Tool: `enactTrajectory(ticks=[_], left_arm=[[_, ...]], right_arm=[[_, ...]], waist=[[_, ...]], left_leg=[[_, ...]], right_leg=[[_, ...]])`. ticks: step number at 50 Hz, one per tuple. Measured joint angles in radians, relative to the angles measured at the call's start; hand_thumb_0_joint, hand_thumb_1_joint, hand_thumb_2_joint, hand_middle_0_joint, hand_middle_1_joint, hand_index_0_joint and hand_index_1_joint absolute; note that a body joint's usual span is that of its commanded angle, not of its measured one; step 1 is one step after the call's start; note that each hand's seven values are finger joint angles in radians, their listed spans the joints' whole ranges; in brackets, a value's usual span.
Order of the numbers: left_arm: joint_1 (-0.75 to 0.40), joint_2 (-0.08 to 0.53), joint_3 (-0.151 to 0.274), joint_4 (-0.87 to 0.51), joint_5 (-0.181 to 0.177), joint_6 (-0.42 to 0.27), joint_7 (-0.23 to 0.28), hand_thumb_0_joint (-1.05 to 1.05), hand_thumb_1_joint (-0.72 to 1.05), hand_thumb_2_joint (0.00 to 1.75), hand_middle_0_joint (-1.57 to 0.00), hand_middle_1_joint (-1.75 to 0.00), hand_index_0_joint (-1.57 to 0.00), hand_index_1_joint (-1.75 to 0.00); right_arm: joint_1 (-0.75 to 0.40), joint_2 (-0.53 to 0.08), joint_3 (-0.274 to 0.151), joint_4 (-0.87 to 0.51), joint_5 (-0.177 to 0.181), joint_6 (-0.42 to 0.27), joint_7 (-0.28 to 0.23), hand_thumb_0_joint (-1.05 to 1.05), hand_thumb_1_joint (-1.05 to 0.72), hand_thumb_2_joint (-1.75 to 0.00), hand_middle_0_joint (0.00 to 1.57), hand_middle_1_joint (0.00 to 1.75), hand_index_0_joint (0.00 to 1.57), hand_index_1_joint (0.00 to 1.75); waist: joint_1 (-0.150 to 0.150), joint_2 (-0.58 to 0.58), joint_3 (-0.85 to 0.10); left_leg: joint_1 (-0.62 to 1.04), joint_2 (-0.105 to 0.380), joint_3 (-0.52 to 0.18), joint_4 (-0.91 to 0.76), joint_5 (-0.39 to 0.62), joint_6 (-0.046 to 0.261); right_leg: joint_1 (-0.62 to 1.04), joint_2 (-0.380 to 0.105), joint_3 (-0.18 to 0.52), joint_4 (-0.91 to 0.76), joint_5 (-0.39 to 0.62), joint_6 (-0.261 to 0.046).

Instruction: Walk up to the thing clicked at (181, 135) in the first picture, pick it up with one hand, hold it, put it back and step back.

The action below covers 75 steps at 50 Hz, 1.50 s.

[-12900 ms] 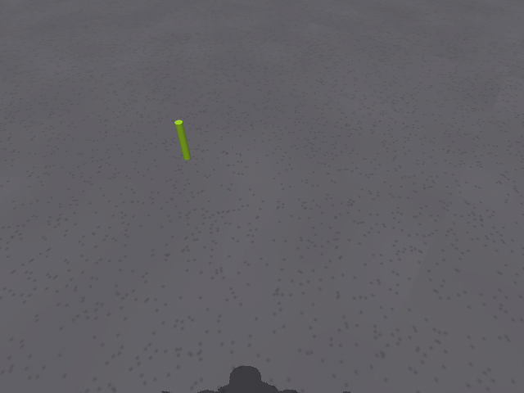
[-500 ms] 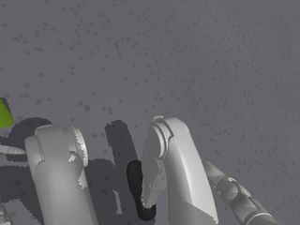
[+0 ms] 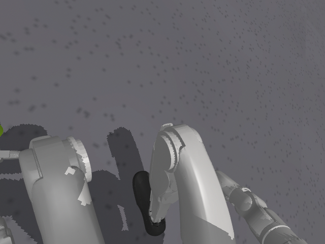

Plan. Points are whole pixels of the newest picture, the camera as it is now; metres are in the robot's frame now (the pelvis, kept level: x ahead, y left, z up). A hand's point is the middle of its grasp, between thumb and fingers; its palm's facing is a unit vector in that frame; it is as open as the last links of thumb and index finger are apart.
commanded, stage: close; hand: left
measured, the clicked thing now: out of the picture +0.38 +0.31 -0.15
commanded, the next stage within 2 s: settle in 0.50 s
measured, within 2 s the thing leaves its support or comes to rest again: leaves its support in 0.78 s
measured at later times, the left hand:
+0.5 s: hand out of the picture +0.38 +0.30 -0.15, palm faces +0.32 -0.95 +0.02, open 6.0 cm
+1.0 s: hand out of the picture +0.38 +0.30 -0.11, palm faces +0.32 -0.95 +0.00, open 5.1 cm
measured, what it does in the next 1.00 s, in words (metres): stands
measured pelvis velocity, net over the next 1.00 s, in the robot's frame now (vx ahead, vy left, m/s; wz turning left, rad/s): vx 0.00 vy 0.00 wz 0.00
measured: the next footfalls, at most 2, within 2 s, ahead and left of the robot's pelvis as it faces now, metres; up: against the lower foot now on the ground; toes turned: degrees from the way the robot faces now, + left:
none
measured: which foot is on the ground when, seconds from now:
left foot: down 0.00-1.00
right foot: down 0.00-1.00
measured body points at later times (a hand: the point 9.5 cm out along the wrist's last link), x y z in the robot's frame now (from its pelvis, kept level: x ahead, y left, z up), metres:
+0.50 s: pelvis +0.00 +0.00 +0.00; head +0.20 +0.19 +0.36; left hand +0.36 +0.35 -0.15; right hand +0.20 -0.23 -0.04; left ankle +0.08 +0.13 -0.24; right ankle +0.13 -0.12 -0.24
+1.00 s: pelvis +0.00 +0.00 +0.01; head +0.20 +0.17 +0.37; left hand +0.36 +0.35 -0.11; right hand +0.20 -0.24 -0.04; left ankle +0.08 +0.13 -0.24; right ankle +0.13 -0.12 -0.24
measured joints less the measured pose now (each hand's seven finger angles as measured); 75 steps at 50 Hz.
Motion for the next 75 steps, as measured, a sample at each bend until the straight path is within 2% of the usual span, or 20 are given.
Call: enactTrajectory(ticks=[6,13,24,32,36,45,53,63,71,75], left_arm=[[0.004,0.003,0.011,-0.010,0.003,-0.002,0.013,-0.02,-0.44,0.30,-0.27,-0.29,-0.27,-0.30],[-0.012,0.025,-0.001,0.003,0.001,0.002,0.019,-0.02,-0.09,0.48,-0.48,-0.47,-0.48,-0.48],[-0.034,0.035,0.002,-0.003,0.024,0.017,0.037,-0.01,0.41,0.77,-0.82,-0.77,-0.81,-0.78],[-0.037,0.034,-0.002,-0.011,0.031,0.029,0.064,0.00,0.27,0.91,-0.99,-1.03,-0.98,-1.05],[-0.042,0.036,-0.003,-0.016,0.035,0.031,0.069,0.00,0.25,1.05,-1.00,-1.14,-0.99,-1.16],[-0.025,0.009,-0.004,-0.109,0.032,0.072,0.054,0.01,0.21,1.12,-1.03,-1.13,-1.01,-1.14],[0.012,-0.039,-0.029,-0.242,0.025,0.152,0.045,0.01,0.21,1.12,-1.03,-1.13,-1.01,-1.14],[0.052,-0.128,-0.082,-0.431,0.015,0.283,0.031,0.01,0.22,1.10,-1.02,-1.13,-1.01,-1.15],[0.060,-0.192,-0.098,-0.511,0.002,0.376,0.011,0.01,0.22,1.09,-1.02,-1.14,-1.00,-1.15],[0.056,-0.214,-0.093,-0.525,-0.005,0.404,-0.012,0.01,0.23,1.08,-1.02,-1.14,-1.00,-1.15]], right_arm=[[0.002,0.000,0.006,-0.001,-0.003,0.009,-0.001,0.00,-0.89,-0.90,0.21,0.30,0.21,0.30],[0.003,-0.002,0.011,-0.001,-0.006,0.014,-0.004,0.00,-0.88,-0.89,0.21,0.30,0.21,0.30],[0.010,0.000,0.017,-0.017,-0.005,0.025,-0.002,0.00,-0.87,-0.89,0.21,0.30,0.21,0.30],[0.009,0.001,0.014,-0.012,-0.007,0.032,-0.001,0.00,-0.86,-0.89,0.21,0.30,0.21,0.30],[0.008,0.003,0.012,-0.013,-0.007,0.034,0.000,0.00,-0.87,-0.89,0.21,0.30,0.21,0.30],[0.027,0.006,-0.018,-0.005,0.008,0.042,-0.004,0.00,-0.88,-0.90,0.21,0.30,0.21,0.30],[0.074,0.016,-0.083,0.006,0.046,0.052,-0.005,0.00,-0.88,-0.90,0.21,0.30,0.21,0.30],[0.127,0.042,-0.195,0.023,0.125,0.070,-0.017,0.00,-0.87,-0.90,0.21,0.30,0.21,0.30],[0.145,0.062,-0.272,0.040,0.183,0.084,-0.035,0.01,-0.87,-0.90,0.21,0.30,0.21,0.30],[0.152,0.065,-0.301,0.046,0.204,0.089,-0.045,0.01,-0.87,-0.89,0.21,0.30,0.21,0.30]], waist=[[0.001,-0.007,0.005],[0.000,-0.007,0.009],[-0.004,-0.013,0.017],[-0.008,-0.008,0.019],[-0.010,-0.009,0.022],[-0.001,0.007,0.004],[0.024,0.047,-0.059],[0.071,0.113,-0.169],[0.099,0.166,-0.241],[0.109,0.186,-0.264]], left_leg=[[0.004,-0.002,-0.006,0.002,-0.002,-0.003],[0.001,-0.001,-0.006,0.001,0.001,0.002],[0.006,0.004,-0.012,-0.002,-0.004,0.004],[0.006,0.003,-0.010,-0.008,-0.003,0.002],[0.008,0.004,-0.011,-0.009,-0.004,-0.001],[0.003,0.005,-0.003,-0.019,-0.001,-0.003],[-0.014,0.006,0.028,-0.046,0.005,0.003],[-0.031,0.007,0.090,-0.111,0.013,0.011],[-0.027,0.011,0.143,-0.180,0.019,0.010],[-0.022,0.013,0.164,-0.209,0.021,0.007]], right_leg=[[0.004,0.001,-0.004,-0.001,0.000,-0.001],[0.005,0.002,-0.005,-0.005,0.002,0.002],[0.011,0.008,-0.010,-0.016,0.005,-0.002],[0.009,0.005,-0.008,-0.018,0.004,0.003],[0.007,0.006,-0.009,-0.019,0.007,0.001],[-0.002,0.003,-0.004,-0.021,0.007,-0.002],[-0.018,-0.008,0.014,-0.031,-0.002,-0.008],[-0.043,-0.031,0.054,-0.058,-0.021,-0.020],[-0.060,-0.047,0.091,-0.089,-0.030,-0.031],[-0.068,-0.051,0.106,-0.101,-0.033,-0.037]])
